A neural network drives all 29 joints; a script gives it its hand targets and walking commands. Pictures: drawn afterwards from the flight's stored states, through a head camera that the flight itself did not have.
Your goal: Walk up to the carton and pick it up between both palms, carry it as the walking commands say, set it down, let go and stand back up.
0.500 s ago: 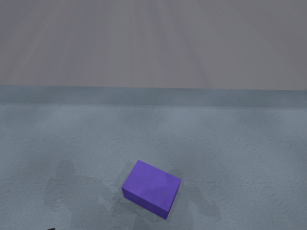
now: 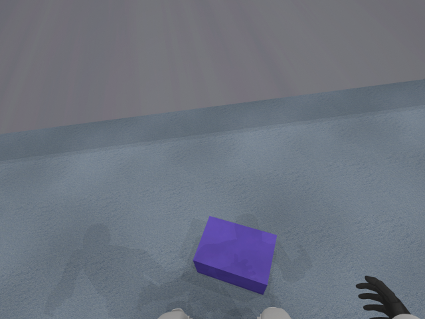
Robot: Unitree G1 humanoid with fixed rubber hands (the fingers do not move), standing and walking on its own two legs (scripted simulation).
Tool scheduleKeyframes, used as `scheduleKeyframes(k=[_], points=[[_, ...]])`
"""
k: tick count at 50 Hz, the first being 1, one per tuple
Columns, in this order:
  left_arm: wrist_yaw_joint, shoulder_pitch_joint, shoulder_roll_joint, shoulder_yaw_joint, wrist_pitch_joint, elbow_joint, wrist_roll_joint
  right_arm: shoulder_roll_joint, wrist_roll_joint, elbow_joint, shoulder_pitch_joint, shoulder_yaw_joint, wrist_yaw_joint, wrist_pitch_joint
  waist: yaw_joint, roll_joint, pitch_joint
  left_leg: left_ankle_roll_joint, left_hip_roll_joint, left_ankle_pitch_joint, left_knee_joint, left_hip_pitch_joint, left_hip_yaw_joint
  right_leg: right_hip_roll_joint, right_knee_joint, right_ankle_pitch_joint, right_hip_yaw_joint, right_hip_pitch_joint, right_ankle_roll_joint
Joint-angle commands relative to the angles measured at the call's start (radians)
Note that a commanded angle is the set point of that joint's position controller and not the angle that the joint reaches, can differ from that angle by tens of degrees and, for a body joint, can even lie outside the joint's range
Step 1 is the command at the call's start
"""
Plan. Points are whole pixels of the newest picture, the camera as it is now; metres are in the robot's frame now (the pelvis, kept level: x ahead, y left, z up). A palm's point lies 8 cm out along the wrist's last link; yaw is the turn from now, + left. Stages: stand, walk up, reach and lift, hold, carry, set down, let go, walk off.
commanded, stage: walk up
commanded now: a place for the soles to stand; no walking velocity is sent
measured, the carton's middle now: (235, 254) +0.46 -0.05 -0.65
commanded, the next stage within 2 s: none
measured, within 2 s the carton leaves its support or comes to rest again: neither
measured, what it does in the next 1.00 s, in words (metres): steps to the left, turning right: right foot, then left foot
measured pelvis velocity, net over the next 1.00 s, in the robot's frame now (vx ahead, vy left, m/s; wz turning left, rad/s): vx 0.04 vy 0.13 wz -0.37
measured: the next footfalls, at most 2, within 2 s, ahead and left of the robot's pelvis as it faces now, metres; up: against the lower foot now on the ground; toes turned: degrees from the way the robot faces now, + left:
right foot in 0.10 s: +0.09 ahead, -0.09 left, +0.00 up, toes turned -6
left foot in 0.30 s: +0.14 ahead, +0.22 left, +0.00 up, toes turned -20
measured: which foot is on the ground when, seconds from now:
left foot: down 0.00-0.10, up 0.12-0.28, down 0.30-1.00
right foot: up 0.00-0.08, down 0.10-0.32, up 0.34-0.54, down 0.56-1.00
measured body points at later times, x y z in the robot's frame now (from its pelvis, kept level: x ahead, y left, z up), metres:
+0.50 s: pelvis +0.06 +0.11 -0.01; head +0.11 +0.09 +0.44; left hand +0.25 +0.42 -0.10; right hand +0.11 -0.25 -0.11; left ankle +0.11 +0.22 -0.70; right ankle +0.04 -0.02 -0.67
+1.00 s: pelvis +0.04 +0.13 +0.00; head +0.07 +0.11 +0.45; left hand +0.28 +0.39 -0.10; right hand +0.01 -0.23 -0.10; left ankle +0.12 +0.24 -0.70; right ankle +0.04 +0.00 -0.70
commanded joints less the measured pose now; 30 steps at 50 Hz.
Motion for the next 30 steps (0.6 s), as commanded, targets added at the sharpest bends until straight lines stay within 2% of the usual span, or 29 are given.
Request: scheduleKeyframes(k=[1,2,3,4,5,6,7,8,9,10,11,12,13,14,15,16,17,18,19,20,21,22,23,25,26,27,28,29,30], points=[[0.004,0.172,0.237,0.051,-0.055,-0.021,-0.030,-0.280,-0.007,-0.140,-0.057,-0.072,-0.024,-0.008,-0.002,0.126,-0.057,0.251,0.250,-0.344,-0.383,-0.068,-0.302,-0.007,-0.108,0.065,-0.139,0.070,-0.009],[-0.002,0.276,0.246,0.063,-0.060,0.013,-0.028,-0.253,-0.015,-0.156,-0.098,-0.057,-0.028,-0.003,0.051,0.106,-0.098,0.221,0.195,-0.302,-0.287,-0.173,-0.191,0.013,-0.235,0.121,-0.154,0.234,-0.023],[-0.010,0.343,0.216,0.073,-0.056,0.032,-0.010,-0.229,-0.011,-0.147,-0.086,-0.053,-0.032,-0.001,0.112,0.013,-0.150,0.170,0.147,-0.372,-0.119,-0.311,-0.135,0.037,-0.307,0.172,-0.108,0.432,-0.031],[-0.006,0.360,0.280,0.101,-0.054,0.005,0.011,-0.149,-0.001,-0.156,-0.049,-0.024,-0.044,-0.003,0.142,-0.196,-0.130,0.118,0.087,-0.343,0.141,-0.444,-0.053,-0.057,-0.464,-0.039,0.132,0.515,-0.086],[-0.005,0.245,0.354,0.109,-0.064,-0.069,0.027,-0.086,0.014,-0.162,-0.058,0.000,-0.054,-0.011,0.118,-0.401,-0.058,0.041,-0.036,-0.345,0.329,-0.505,-0.014,-0.293,-0.756,-0.187,0.627,0.359,-0.185],[-0.007,0.114,0.396,0.111,-0.058,-0.110,0.022,-0.177,0.019,-0.161,-0.067,-0.031,-0.057,-0.010,0.066,-0.214,-0.063,0.039,0.018,-0.290,0.396,-0.376,-0.159,-0.373,-0.789,-0.212,0.750,0.206,-0.272],[0.002,0.048,0.362,0.101,-0.061,-0.143,0.011,-0.198,0.025,-0.137,-0.028,-0.033,-0.056,-0.018,0.034,-0.123,-0.022,0.025,0.052,-0.209,0.408,-0.346,-0.143,-0.345,-0.714,-0.088,0.638,0.183,-0.278],[0.003,0.029,0.326,0.083,-0.064,-0.153,0.006,-0.185,0.030,-0.124,-0.012,-0.036,-0.059,-0.023,0.014,-0.133,-0.023,0.018,0.072,-0.201,0.398,-0.295,-0.140,-0.295,-0.612,0.170,0.520,0.166,-0.272],[-0.001,-0.027,0.284,0.071,-0.065,-0.151,0.004,-0.173,0.039,-0.093,0.053,-0.033,-0.064,-0.033,-0.003,-0.237,-0.031,0.028,0.089,-0.164,0.332,-0.223,-0.134,-0.246,-0.510,0.463,0.367,0.134,-0.231],[-0.012,-0.060,0.256,0.051,-0.055,-0.167,0.004,-0.171,0.052,-0.065,0.102,-0.033,-0.067,-0.042,-0.020,-0.290,-0.072,0.021,0.059,-0.213,0.265,-0.095,-0.056,-0.174,-0.450,0.645,0.241,0.096,-0.212],[-0.020,-0.056,0.248,0.049,-0.051,-0.163,0.008,-0.160,0.063,-0.051,0.112,-0.039,-0.070,-0.049,-0.023,-0.332,-0.091,0.027,0.031,-0.186,0.224,-0.048,-0.034,-0.122,-0.391,0.839,0.152,0.095,-0.183],[-0.028,-0.062,0.248,0.051,-0.046,-0.175,0.013,-0.141,0.063,-0.039,0.117,-0.032,-0.078,-0.056,-0.014,-0.357,-0.105,0.027,0.006,-0.192,0.118,0.010,0.030,-0.113,-0.355,0.900,0.120,0.106,-0.175],[-0.034,-0.050,0.247,0.045,-0.035,-0.200,-0.001,-0.151,0.061,-0.033,0.145,-0.037,-0.081,-0.065,-0.025,-0.272,-0.153,0.043,-0.004,-0.115,-0.018,0.135,0.053,-0.085,-0.268,0.916,0.116,0.069,-0.160],[-0.038,-0.073,0.212,0.030,-0.027,-0.200,-0.011,-0.179,0.050,-0.011,0.176,-0.049,-0.087,-0.074,-0.054,-0.175,-0.161,0.059,-0.010,0.132,-0.110,0.212,0.029,-0.023,-0.171,0.762,0.057,0.018,-0.101],[-0.038,-0.079,0.158,0.020,-0.017,-0.232,-0.024,-0.251,0.036,-0.011,0.212,-0.068,-0.097,-0.080,-0.074,0.057,-0.191,0.122,0.151,0.304,-0.184,0.273,-0.236,0.074,0.003,0.496,-0.019,-0.095,-0.039],[-0.036,-0.079,0.139,0.020,-0.007,-0.241,-0.029,-0.305,0.042,-0.042,0.157,-0.072,-0.100,-0.083,-0.041,0.121,-0.182,0.223,0.332,0.253,-0.286,0.275,-0.502,0.132,0.121,0.041,-0.005,-0.190,-0.011],[-0.030,-0.110,0.175,0.023,0.002,-0.236,-0.025,-0.309,0.051,-0.028,0.133,-0.066,-0.102,-0.088,-0.068,0.092,-0.185,0.333,0.415,0.286,-0.318,0.223,-0.560,0.114,0.228,-0.122,0.039,-0.169,0.000],[-0.031,-0.099,0.176,0.022,0.002,-0.214,-0.023,-0.311,0.046,-0.039,0.113,-0.077,-0.103,-0.087,-0.050,0.087,-0.132,0.335,0.409,0.252,-0.313,0.182,-0.537,0.085,0.271,-0.089,0.049,-0.202,0.004],[-0.037,-0.086,0.172,0.027,0.000,-0.191,-0.033,-0.288,0.040,-0.053,0.056,-0.055,-0.108,-0.090,-0.012,0.043,-0.075,0.299,0.363,0.207,-0.307,0.141,-0.465,0.067,0.239,-0.046,0.057,-0.181,-0.002],[-0.043,-0.049,0.169,0.029,-0.002,-0.163,-0.028,-0.259,0.034,-0.050,0.036,-0.050,-0.115,-0.091,0.009,0.074,-0.065,0.280,0.336,0.235,-0.279,0.130,-0.391,0.047,0.207,-0.024,0.015,-0.182,-0.006],[-0.048,-0.023,0.168,0.029,-0.003,-0.147,-0.034,-0.256,0.035,-0.048,0.012,-0.045,-0.121,-0.092,0.005,0.137,-0.069,0.267,0.293,0.303,-0.239,0.101,-0.269,0.034,0.135,0.010,-0.035,-0.141,0.005],[-0.059,-0.031,0.167,0.027,0.003,-0.151,-0.028,-0.251,0.038,-0.037,0.042,-0.040,-0.123,-0.094,-0.012,0.161,-0.122,0.268,0.304,0.375,-0.195,0.155,-0.255,0.047,0.080,0.007,-0.063,-0.100,0.011],[-0.069,-0.037,0.160,0.038,-0.003,-0.147,-0.027,-0.249,0.034,-0.032,0.049,-0.034,-0.119,-0.096,-0.011,0.199,-0.151,0.258,0.276,0.507,-0.165,0.199,-0.185,0.056,-0.012,-0.021,-0.097,-0.047,0.012],[-0.077,-0.064,0.149,0.042,-0.002,-0.153,-0.016,-0.250,0.044,-0.022,0.062,-0.026,-0.115,-0.094,0.004,0.173,-0.153,0.221,0.253,0.540,-0.102,0.119,-0.131,0.080,-0.228,0.070,-0.136,0.118,0.006],[-0.077,-0.045,0.149,0.040,-0.006,-0.142,-0.002,-0.238,0.054,-0.024,0.061,-0.017,-0.115,-0.098,0.031,0.101,-0.157,0.180,0.269,0.457,-0.054,0.042,-0.120,0.097,-0.332,0.191,-0.127,0.206,-0.032],[-0.077,-0.062,0.218,0.069,-0.002,-0.137,0.003,-0.221,0.067,-0.016,0.083,-0.012,-0.116,-0.100,0.031,-0.011,-0.181,0.121,0.213,0.363,0.055,-0.010,-0.071,0.055,-0.387,0.377,-0.028,0.282,-0.045],[-0.075,-0.055,0.277,0.086,-0.003,-0.160,0.011,-0.150,0.078,-0.043,0.059,0.007,-0.120,-0.100,0.040,-0.226,-0.232,0.048,0.101,0.143,0.254,-0.169,0.041,-0.122,-0.474,0.446,0.319,0.370,-0.149],[-0.080,-0.081,0.307,0.084,0.002,-0.146,-0.009,-0.169,0.078,-0.048,-0.025,-0.003,-0.139,-0.096,0.041,-0.200,-0.224,0.036,0.017,-0.296,0.251,-0.128,0.011,-0.276,-0.501,0.666,0.501,0.241,-0.300],[-0.081,-0.155,0.276,0.067,0.001,-0.169,-0.003,-0.178,0.076,-0.029,-0.008,-0.009,-0.141,-0.092,0.030,-0.237,-0.204,0.035,0.056,-0.348,0.275,-0.052,-0.049,-0.290,-0.511,0.552,0.454,0.138,-0.316]])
